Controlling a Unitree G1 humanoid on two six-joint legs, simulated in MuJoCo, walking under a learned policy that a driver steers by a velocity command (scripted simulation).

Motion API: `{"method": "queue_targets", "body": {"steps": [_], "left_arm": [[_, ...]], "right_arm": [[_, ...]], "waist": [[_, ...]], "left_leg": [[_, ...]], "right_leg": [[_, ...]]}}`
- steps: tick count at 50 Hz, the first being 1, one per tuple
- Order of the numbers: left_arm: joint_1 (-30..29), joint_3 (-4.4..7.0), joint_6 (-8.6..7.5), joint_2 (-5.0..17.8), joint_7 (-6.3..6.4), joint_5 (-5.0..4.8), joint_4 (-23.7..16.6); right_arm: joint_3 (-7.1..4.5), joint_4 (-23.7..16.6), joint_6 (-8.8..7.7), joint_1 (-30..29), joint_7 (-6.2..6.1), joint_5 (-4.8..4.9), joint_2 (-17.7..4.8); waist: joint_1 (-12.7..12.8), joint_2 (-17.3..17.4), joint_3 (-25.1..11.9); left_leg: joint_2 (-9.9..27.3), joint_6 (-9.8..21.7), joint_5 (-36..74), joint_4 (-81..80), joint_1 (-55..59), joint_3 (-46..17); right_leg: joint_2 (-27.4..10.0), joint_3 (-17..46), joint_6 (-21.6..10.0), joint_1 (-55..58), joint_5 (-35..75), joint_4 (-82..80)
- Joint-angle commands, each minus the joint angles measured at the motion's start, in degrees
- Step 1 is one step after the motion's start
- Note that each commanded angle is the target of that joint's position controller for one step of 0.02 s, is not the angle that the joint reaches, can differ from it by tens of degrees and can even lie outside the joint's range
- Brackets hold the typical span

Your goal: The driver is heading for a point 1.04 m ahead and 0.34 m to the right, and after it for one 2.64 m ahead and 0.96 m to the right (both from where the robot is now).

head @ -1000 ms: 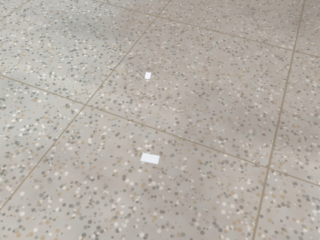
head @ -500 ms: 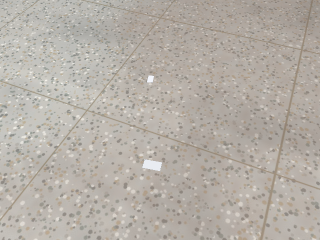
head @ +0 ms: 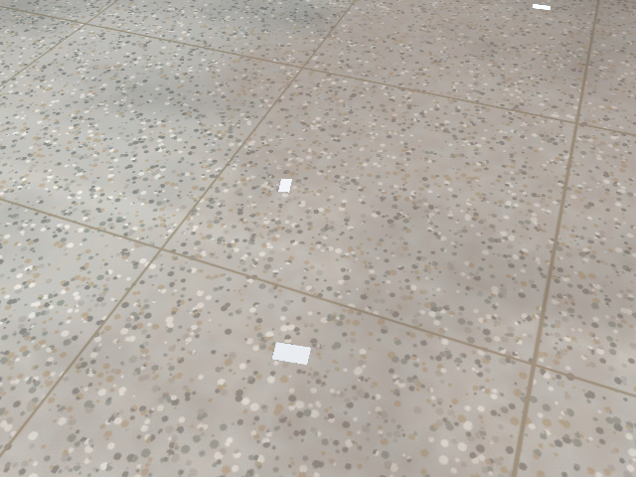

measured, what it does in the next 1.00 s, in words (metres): walks ahead: right foot, then left foot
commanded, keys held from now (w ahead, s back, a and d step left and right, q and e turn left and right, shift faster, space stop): w+shift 0.40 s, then shift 0.32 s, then e+shift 0.20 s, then w+e+shift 0.08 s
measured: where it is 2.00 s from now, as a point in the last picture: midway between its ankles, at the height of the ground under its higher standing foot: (502, 281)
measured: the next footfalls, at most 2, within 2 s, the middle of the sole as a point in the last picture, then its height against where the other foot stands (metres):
right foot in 0.18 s outside the picture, level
left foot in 0.64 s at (318, 455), level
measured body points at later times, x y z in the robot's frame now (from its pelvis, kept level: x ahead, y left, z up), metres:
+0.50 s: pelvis +0.25 -0.08 +0.00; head +0.26 -0.08 +0.45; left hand +0.16 +0.15 -0.14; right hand +0.44 -0.31 -0.10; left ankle +0.43 +0.06 -0.67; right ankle +0.12 -0.16 -0.73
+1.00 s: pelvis +0.47 -0.06 +0.01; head +0.50 -0.07 +0.45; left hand +0.62 +0.20 -0.11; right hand +0.56 -0.34 -0.12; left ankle +0.55 +0.02 -0.73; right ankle +0.52 -0.22 -0.67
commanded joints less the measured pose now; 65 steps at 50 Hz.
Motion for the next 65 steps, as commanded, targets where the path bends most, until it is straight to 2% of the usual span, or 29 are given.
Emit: {"method": "queue_targets", "body": {"steps": [1, 4, 5, 7, 9, 10, 11, 13, 16, 22, 24, 25, 27, 30, 32, 33, 34, 35, 37, 40, 51, 55, 56, 58, 60, 61, 62, 63, 65], "left_arm": [[-11.77, 0.59, -3.92, 4.28, -1.24, -0.61, -7.67], [-12.8, 0.07, -5.2, 2.87, -2.26, -0.12, -8.37], [-12.17, 0.06, -2.86, 2.97, -4.05, 5.27, -10.03], [-5.11, 0.68, -1.16, 3.53, -4.35, 4.59, -9.29], [16.17, 3.01, -1.92, 8.37, -2.82, 4.04, -3.26], [27.71, 4.68, -2.8, 16.13, -1.62, 5.22, -1.41], [25.85, 3.52, -3.2, 15.42, -1.45, 4.93, -1.16], [10.18, 1.93, -3.35, 10.42, -1.7, 4.4, -5.34], [7.52, 0.18, -4.57, 6.17, -1.46, 3.77, -5.54], [15.26, -0.84, -6.33, 5.14, -0.98, 3.09, -4.47], [15.47, -1.17, -6.65, 5.18, -0.73, 2.68, -4.37], [17.42, -0.39, -5.92, 8.14, 0.74, 0.26, -4.1], [18.76, -0.04, -4.8, 10.27, 1.76, 0.4, -3.72], [17.91, 0.57, -3.51, 10.67, 1.74, 2.01, -4.18], [14.39, 0.41, -2.45, 10.15, 1.01, 2.12, -5.27], [18.43, -0.86, -2.52, 5.03, 0.51, 3.5, -6.22], [30.47, -3.0, -3.39, -1.73, -0.48, 1.17, -3.44], [27.59, -1.51, -3.98, 4.23, -0.7, 0.09, -2.95], [14.31, -0.58, -3.26, 7.07, 0.52, -0.24, -6.76], [14.76, 0.56, 0.18, 6.31, 2.08, 0.38, -7.47], [3.28, 3.33, 2.04, 9.66, 0.24, 0.19, -16.68], [2.36, 3.38, 1.48, 7.71, -1.04, -0.19, -16.56], [4.17, 2.1, 3.23, 6.01, -4.12, 5.15, -17.3], [2.84, 2.43, 4.59, 7.22, -6.31, 3.4, -18.66], [8.25, 2.22, 4.21, 6.87, -6.06, 2.84, -16.95], [16.84, 2.85, 3.26, 8.41, -4.89, 3.25, -12.73], [23.45, 2.95, 2.13, 10.81, -3.98, 3.68, -11.17], [21.02, 2.86, 0.88, 16.47, -2.84, 3.13, -14.09], [15.99, 4.15, -0.38, 18.47, -1.17, 3.48, -17.57]], "right_arm": [[-1.9, -3.17, -2.73, 0.81, 0.41, 0.29, -8.32], [-2.13, -4.87, -2.6, 0.86, 1.27, 0.64, -8.71], [-2.23, -4.13, -2.29, 1.59, 1.97, -4.68, -9.23], [-2.75, -4.35, -2.23, 0.2, 2.57, -3.78, -10.04], [-2.75, -5.25, -2.67, -3.12, 3.14, -3.07, -10.83], [-1.88, -8.47, -2.93, -6.13, 3.43, -2.56, -7.05], [-1.71, -12.35, -3.84, -10.67, 3.78, -2.26, -4.34], [-1.8, -14.06, -3.69, -13.0, 4.88, -1.75, -5.8], [-1.41, -13.59, -1.67, -9.13, 6.13, -3.83, -3.79], [-0.69, -19.64, -0.15, -23.35, 6.52, -3.2, -4.39], [0.48, -20.63, -0.82, -26.0, 6.53, -2.5, -1.96], [-0.06, -21.23, -2.95, -29.02, 5.29, 1.89, -2.72], [0.01, -22.64, -4.76, -31.98, 5.81, 1.58, -3.87], [-2.16, -20.42, -4.81, -23.67, 6.05, 0.72, -8.55], [-3.85, -15.14, -4.17, -7.66, 5.16, -0.13, -12.21], [-4.25, -13.37, -3.68, -1.75, 4.55, -2.49, -16.72], [-3.11, -13.01, -3.98, -1.54, 5.27, -3.13, -14.89], [-3.06, -14.01, -3.28, -5.41, 5.49, -1.98, -12.54], [-1.34, -15.83, -3.07, -18.04, 5.11, -0.67, -7.84], [-1.14, -14.87, -3.56, -21.52, 4.62, -3.0, -7.58], [-4.43, -17.09, -1.1, -20.59, -0.5, 0.38, -15.67], [-4.85, -19.07, -0.94, -22.11, 0.34, 0.39, -15.72], [-4.46, -18.51, -0.4, -18.56, 1.96, -3.17, -15.23], [-4.84, -19.42, 0.27, -19.52, 3.69, -3.35, -15.59], [-4.75, -20.92, 1.57, -22.67, 4.48, -2.38, -14.97], [-4.08, -21.18, 2.15, -23.29, 4.62, -2.77, -12.4], [-1.82, -22.86, 2.61, -27.0, 4.84, -3.6, -6.53], [0.08, -29.43, 1.86, -30.51, 5.32, -3.77, -1.66], [-1.09, -30.84, -1.12, -34.25, 5.84, -5.21, -9.67]], "waist": [[-0.26, 5.95, 13.19], [-0.87, 5.64, 10.1], [-0.76, 7.78, 9.14], [2.32, 8.02, 9.22], [12.72, -0.16, -0.09], [17.31, -16.31, -6.34], [14.09, -21.13, -6.27], [5.87, -4.39, 2.58], [0.4, -5.74, 3.86], [1.95, -0.68, 11.37], [2.04, -2.23, 11.4], [3.81, -1.97, 9.67], [3.52, -2.31, 8.33], [-0.72, -7.49, -0.14], [-8.83, -7.87, -7.7], [-6.17, 5.43, -16.17], [-1.34, 14.99, -30.11], [-2.46, 6.23, -29.48], [0.78, -3.25, -9.93], [4.62, 1.48, -4.19], [3.49, 5.2, -4.41], [4.68, 4.63, -2.16], [4.84, 3.25, -3.69], [4.28, 6.78, -1.84], [7.1, 1.03, 1.52], [10.03, -8.92, 2.79], [13.09, -19.25, 6.68], [8.99, -23.61, 7.3], [8.42, -9.51, 6.79]], "left_leg": [[20.5, 10.68, -14.31, -19.59, 4.43, -23.44], [14.11, 7.61, -6.06, -19.54, -1.91, -12.11], [11.33, 8.29, -8.23, -20.38, -4.86, -9.72], [11.24, 9.05, -2.37, -15.95, -12.51, -6.66], [6.31, 7.49, 22.94, 10.78, -19.01, 0.39], [0.76, 4.17, 11.89, 37.33, -33.74, 3.75], [-6.02, 5.03, -5.39, 49.8, -43.24, -7.37], [3.31, 6.41, 7.88, 53.42, -47.11, -7.39], [7.2, 3.27, 12.34, 46.17, -38.69, -4.99], [6.29, -0.34, 22.48, 29.31, -44.46, 0.32], [3.77, 0.28, 26.71, 16.38, -34.19, 3.79], [3.05, 0.67, 27.48, 13.37, -36.07, 1.06], [1.17, 1.61, 31.2, 4.69, -34.68, 1.28], [-4.15, 3.87, 31.78, 3.09, -21.53, 2.07], [-2.29, 6.63, 39.7, 1.14, -1.32, 0.44], [11.09, 11.49, 64.1, 9.74, 17.94, -12.82], [24.93, 24.17, 68.27, 5.17, 32.47, -38.3], [21.07, 21.61, 55.18, 0.2, 24.11, -35.55], [16.77, 15.84, 42.8, -5.98, 1.44, -20.31], [13.52, 13.67, 39.82, -11.31, -17.39, -9.66], [19.05, 10.05, -11.23, -22.35, -6.67, -5.34], [18.38, 6.8, -12.17, -21.86, -3.08, 0.32], [17.55, 4.2, -14.17, -19.48, -3.58, 5.5], [17.33, 2.12, -15.58, -16.92, -3.93, 8.3], [15.91, 0.37, -15.87, -6.64, -7.13, 12.52], [11.67, -0.51, -13.28, 9.99, -13.64, 16.15], [6.94, -1.3, -15.78, 34.21, -32.0, 14.72], [-2.43, -3.62, -15.14, 45.48, -52.26, 5.39], [3.14, -4.29, -0.4, 45.4, -58.64, -2.61]], "right_leg": [[-7.4, 4.41, -0.55, -27.57, 0.7, 10.07], [-4.99, -1.28, 0.72, -12.1, 4.05, -2.41], [-2.38, -4.99, 0.65, -5.37, 2.15, -6.29], [0.42, -9.08, -0.12, 9.18, 4.28, -9.6], [2.53, -8.17, -1.44, 32.17, 2.39, -13.21], [-14.0, 17.53, -4.97, 42.45, -23.42, -24.21], [-21.09, 46.18, -6.52, 36.39, -38.28, -40.35], [-21.36, 33.95, -6.84, 24.46, -26.71, -35.84], [-14.65, 19.4, -5.37, 13.61, -14.53, -39.43], [-10.77, 6.95, -8.28, 14.0, 12.7, -43.56], [-8.8, 0.99, -6.97, 12.02, 31.87, -42.51], [-11.11, 1.6, -6.88, 17.77, 35.87, -40.02], [-12.5, 0.79, -5.87, 23.81, 42.3, -37.06], [-11.98, 1.04, -3.02, 30.83, 59.33, -26.37], [-8.0, -1.08, 0.66, 24.29, 57.35, -3.88], [-1.18, -1.46, 2.96, 7.87, 21.51, 18.83], [7.31, 10.25, 4.44, -5.58, -18.18, 39.23], [3.84, 15.78, 3.46, -4.94, -14.66, 41.54], [-2.58, 9.35, 3.87, -7.65, -7.76, 33.71], [-5.8, 7.85, 4.23, 2.18, -3.95, 27.17], [-9.59, 2.6, 3.31, -11.76, 6.85, 10.67], [-8.55, -1.79, 0.48, -9.06, 3.93, 3.38], [-5.93, -5.06, -0.54, -2.99, 1.87, -1.88], [-4.95, -8.55, -2.05, 0.34, 0.48, -5.15], [-3.44, -10.47, -3.8, 6.46, 3.95, -14.64], [-1.25, -6.98, -5.41, 14.15, -0.69, -18.76], [-8.61, 10.71, -8.28, 18.64, -10.11, -19.66], [-15.37, 39.66, -14.07, 22.29, -13.11, -30.32], [-19.85, 43.52, -16.24, 25.57, -18.8, -38.09]]}}
Keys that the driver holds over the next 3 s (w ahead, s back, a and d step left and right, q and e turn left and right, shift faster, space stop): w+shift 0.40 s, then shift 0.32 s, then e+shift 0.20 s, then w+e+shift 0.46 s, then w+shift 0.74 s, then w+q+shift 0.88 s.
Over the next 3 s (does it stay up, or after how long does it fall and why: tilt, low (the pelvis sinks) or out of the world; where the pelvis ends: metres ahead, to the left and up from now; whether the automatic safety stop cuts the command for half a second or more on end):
stays up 1.85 -0.97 -0.02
